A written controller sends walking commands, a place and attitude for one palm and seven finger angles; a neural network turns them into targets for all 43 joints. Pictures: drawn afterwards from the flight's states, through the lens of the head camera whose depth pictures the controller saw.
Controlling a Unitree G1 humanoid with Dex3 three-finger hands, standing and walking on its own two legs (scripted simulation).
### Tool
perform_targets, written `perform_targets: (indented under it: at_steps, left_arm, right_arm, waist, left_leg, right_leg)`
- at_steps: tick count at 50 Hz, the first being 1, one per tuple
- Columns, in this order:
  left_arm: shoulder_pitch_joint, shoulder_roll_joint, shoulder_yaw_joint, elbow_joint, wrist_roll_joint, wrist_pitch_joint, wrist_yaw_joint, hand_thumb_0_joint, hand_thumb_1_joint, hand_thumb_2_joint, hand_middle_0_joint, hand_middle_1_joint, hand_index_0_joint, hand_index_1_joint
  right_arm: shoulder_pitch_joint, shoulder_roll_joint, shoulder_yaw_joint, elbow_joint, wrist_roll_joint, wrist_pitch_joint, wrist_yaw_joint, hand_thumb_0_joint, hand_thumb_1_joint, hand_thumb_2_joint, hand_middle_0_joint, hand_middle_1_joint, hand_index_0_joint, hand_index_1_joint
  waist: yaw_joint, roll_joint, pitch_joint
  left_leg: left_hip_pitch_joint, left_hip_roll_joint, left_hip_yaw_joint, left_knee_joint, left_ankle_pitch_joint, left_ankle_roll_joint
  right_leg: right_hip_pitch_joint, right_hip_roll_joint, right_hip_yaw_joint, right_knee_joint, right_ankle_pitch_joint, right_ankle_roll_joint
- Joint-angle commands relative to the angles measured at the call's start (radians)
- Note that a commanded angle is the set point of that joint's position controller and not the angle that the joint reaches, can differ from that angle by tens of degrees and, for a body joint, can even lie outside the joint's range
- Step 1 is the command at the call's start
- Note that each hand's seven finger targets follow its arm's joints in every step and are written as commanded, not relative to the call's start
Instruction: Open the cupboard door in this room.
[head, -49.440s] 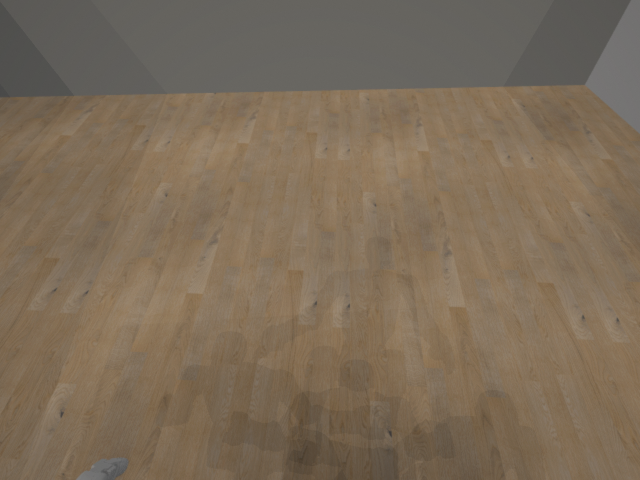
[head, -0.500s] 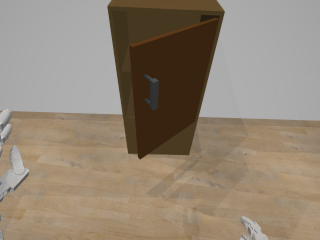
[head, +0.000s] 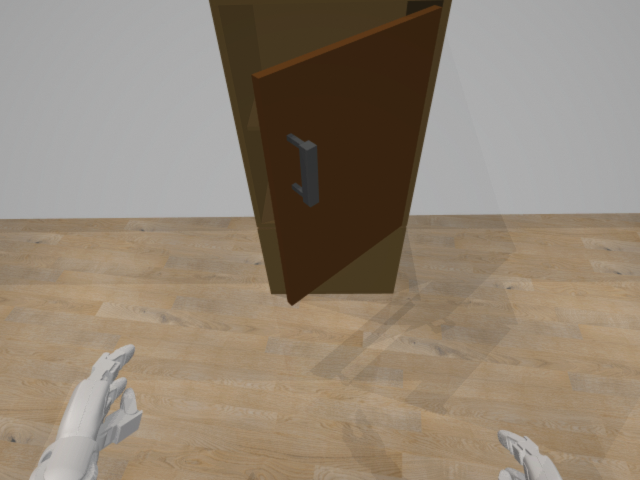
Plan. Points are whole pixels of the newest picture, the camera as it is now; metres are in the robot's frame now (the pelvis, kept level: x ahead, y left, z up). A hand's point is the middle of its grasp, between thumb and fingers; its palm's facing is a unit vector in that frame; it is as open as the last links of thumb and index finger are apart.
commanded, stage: let the arm hang, fingers relaxed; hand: left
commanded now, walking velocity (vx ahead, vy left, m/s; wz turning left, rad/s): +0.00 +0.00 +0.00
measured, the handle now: (302, 170) +0.59 +0.07 +0.06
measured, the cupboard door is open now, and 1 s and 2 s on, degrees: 42 42 42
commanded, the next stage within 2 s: look to check the result in 0.96 s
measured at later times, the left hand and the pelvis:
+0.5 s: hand out of the picture -0.08 +0.15 -0.15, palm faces +0.05 -0.97 -0.22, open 7.3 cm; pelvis +0.02 -0.02 +0.01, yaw +1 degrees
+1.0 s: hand out of the picture +0.02 +0.12 -0.17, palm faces +0.06 -0.98 -0.19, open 7.3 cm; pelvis +0.03 -0.04 +0.01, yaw +0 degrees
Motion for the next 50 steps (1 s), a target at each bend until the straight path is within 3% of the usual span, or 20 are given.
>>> perform_targets:
  at_steps: [1,3,5,7,8,11,12,13,15,19,25,29,37,38,42,50]
  left_arm:
    - [0.024,0.083,-0.049,0.245,0.005,-0.006,-0.018,0.000,0.900,0.900,-0.200,-0.300,-0.200,-0.300]
    - [-0.023,0.077,-0.073,0.352,-0.002,0.001,-0.011,0.000,0.900,0.900,-0.200,-0.300,-0.200,-0.300]
    - [0.001,0.048,-0.091,0.463,-0.010,0.006,-0.006,0.000,0.900,0.900,-0.200,-0.300,-0.200,-0.300]
    - [0.053,0.023,-0.098,0.564,-0.015,0.008,-0.004,0.000,0.900,0.900,-0.200,-0.300,-0.200,-0.300]
    - [0.069,0.020,-0.096,0.600,-0.014,0.006,-0.003,0.000,0.900,0.900,-0.200,-0.300,-0.200,-0.300]
    - [0.108,-0.030,-0.104,0.690,-0.019,0.004,-0.001,0.000,0.900,0.900,-0.200,-0.300,-0.200,-0.300]
    - [0.119,-0.040,-0.107,0.712,-0.020,0.003,0.000,0.000,0.900,0.900,-0.200,-0.300,-0.200,-0.300]
    - [0.131,-0.046,-0.107,0.725,-0.020,0.001,0.002,0.000,0.900,0.900,-0.200,-0.300,-0.200,-0.300]
    - [0.146,-0.074,-0.114,0.751,-0.022,0.002,0.005,0.000,0.900,0.900,-0.200,-0.300,-0.200,-0.300]
    - [0.180,-0.099,-0.121,0.788,-0.023,0.004,0.013,0.000,0.900,0.900,-0.200,-0.300,-0.200,-0.300]
    - [0.211,-0.120,-0.119,0.799,-0.023,0.003,0.021,0.000,0.900,0.900,-0.200,-0.300,-0.200,-0.300]
    - [0.218,-0.131,-0.116,0.794,-0.023,0.001,0.025,0.000,0.900,0.900,-0.200,-0.300,-0.200,-0.300]
    - [0.193,-0.139,-0.108,0.778,-0.023,-0.003,0.029,0.000,0.900,0.900,-0.200,-0.300,-0.200,-0.300]
    - [0.194,-0.136,-0.106,0.775,-0.022,-0.004,0.030,0.000,0.900,0.900,-0.200,-0.300,-0.200,-0.300]
    - [0.173,-0.136,-0.105,0.769,-0.024,-0.006,0.030,0.000,0.900,0.900,-0.200,-0.300,-0.200,-0.300]
    - [0.163,-0.129,-0.101,0.760,-0.024,-0.006,0.029,0.000,0.900,0.900,-0.200,-0.300,-0.200,-0.300]
  right_arm:
    - [-0.001,-0.124,-0.033,-0.018,-0.004,0.021,0.004,0.000,-0.900,-0.900,0.200,0.300,0.200,0.300]
    - [0.020,-0.097,-0.023,0.021,-0.007,0.043,0.003,0.000,-0.900,-0.900,0.200,0.300,0.200,0.300]
    - [0.031,-0.069,-0.009,0.066,-0.009,0.053,-0.002,0.000,-0.900,-0.900,0.200,0.300,0.200,0.300]
    - [0.041,-0.051,-0.001,0.106,-0.005,0.059,-0.010,0.000,-0.900,-0.900,0.200,0.300,0.200,0.300]
    - [0.056,-0.048,-0.003,0.120,-0.002,0.060,-0.013,0.000,-0.900,-0.900,0.200,0.300,0.200,0.300]
    - [0.103,-0.013,-0.001,0.173,-0.001,0.066,-0.023,0.000,-0.900,-0.900,0.200,0.300,0.200,0.300]
    - [0.123,-0.006,-0.002,0.187,0.001,0.067,-0.025,0.000,-0.900,-0.900,0.200,0.300,0.200,0.300]
    - [0.138,-0.006,-0.004,0.195,0.003,0.069,-0.028,0.000,-0.900,-0.900,0.200,0.300,0.200,0.300]
    - [0.164,0.011,-0.004,0.219,0.003,0.071,-0.032,0.000,-0.900,-0.900,0.200,0.300,0.200,0.300]
    - [0.204,0.038,-0.003,0.250,0.004,0.077,-0.035,0.000,-0.900,-0.900,0.200,0.300,0.200,0.300]
    - [0.237,0.074,-0.003,0.276,0.001,0.078,-0.034,0.000,-0.900,-0.900,0.200,0.300,0.200,0.300]
    - [0.241,0.096,-0.002,0.285,0.000,0.076,-0.033,0.000,-0.900,-0.900,0.200,0.300,0.200,0.300]
    - [0.243,0.105,0.002,0.291,-0.004,0.065,-0.036,0.000,-0.900,-0.900,0.200,0.300,0.200,0.300]
    - [0.244,0.106,0.001,0.287,-0.001,0.064,-0.036,0.000,-0.900,-0.900,0.200,0.300,0.200,0.300]
    - [0.242,0.106,0.001,0.287,-0.004,0.064,-0.037,0.000,-0.900,-0.900,0.200,0.300,0.200,0.300]
    - [0.231,0.092,-0.001,0.276,-0.002,0.064,-0.042,0.000,-0.900,-0.900,0.200,0.300,0.200,0.300]
  waist:
    - [-0.006,-0.185,-0.054]
    - [-0.023,-0.072,-0.022]
    - [-0.013,0.074,-0.003]
    - [0.000,0.115,0.000]
    - [0.004,0.085,-0.001]
    - [-0.005,0.102,0.000]
    - [-0.008,0.085,-0.003]
    - [-0.009,0.026,0.000]
    - [-0.014,0.002,0.029]
    - [-0.017,-0.056,0.077]
    - [-0.014,-0.091,0.105]
    - [-0.009,-0.103,0.123]
    - [-0.004,-0.041,0.121]
    - [-0.001,-0.064,0.124]
    - [-0.007,-0.040,0.133]
    - [-0.008,-0.056,0.101]
  left_leg:
    - [0.108,0.111,-0.146,-0.068,0.045,0.006]
    - [0.176,0.099,-0.134,-0.074,0.054,-0.010]
    - [0.165,0.122,-0.171,-0.155,0.027,-0.003]
    - [0.145,0.130,-0.182,-0.200,-0.038,0.000]
    - [0.151,0.129,-0.176,-0.198,-0.037,-0.001]
    - [0.188,0.121,-0.157,-0.192,-0.053,-0.008]
    - [0.197,0.123,-0.156,-0.191,-0.048,-0.007]
    - [0.212,0.126,-0.153,-0.181,-0.027,-0.005]
    - [0.219,0.127,-0.143,-0.172,-0.006,-0.003]
    - [0.218,0.123,-0.130,-0.164,-0.007,-0.003]
    - [0.198,0.118,-0.118,-0.164,-0.022,0.000]
    - [0.190,0.112,-0.101,-0.149,0.000,-0.002]
    - [0.181,0.116,-0.104,-0.145,0.078,-0.001]
    - [0.180,0.118,-0.102,-0.140,0.085,-0.001]
    - [0.179,0.115,-0.090,-0.132,0.093,-0.008]
    - [0.208,0.120,-0.081,-0.113,0.133,-0.010]
  right_leg:
    - [0.002,-0.128,0.148,-0.177,0.086,-0.071]
    - [-0.039,-0.133,0.151,-0.205,0.070,-0.083]
    - [-0.003,-0.094,0.125,-0.189,0.047,-0.060]
    - [0.045,-0.083,0.112,-0.202,0.042,-0.050]
    - [0.062,-0.085,0.107,-0.218,0.053,-0.050]
    - [0.052,-0.092,0.109,-0.246,0.058,-0.057]
    - [0.049,-0.094,0.106,-0.252,0.058,-0.057]
    - [0.047,-0.090,0.097,-0.260,0.065,-0.056]
    - [0.027,-0.096,0.092,-0.268,0.073,-0.054]
    - [-0.001,-0.097,0.086,-0.273,0.051,-0.055]
    - [-0.008,-0.097,0.084,-0.267,0.023,-0.055]
    - [-0.017,-0.103,0.089,-0.271,0.027,-0.055]
    - [0.028,-0.102,0.086,-0.246,0.122,-0.053]
    - [0.030,-0.102,0.083,-0.250,0.133,-0.050]
    - [0.035,-0.108,0.095,-0.259,0.162,-0.050]
    - [0.067,-0.113,0.090,-0.257,0.266,-0.042]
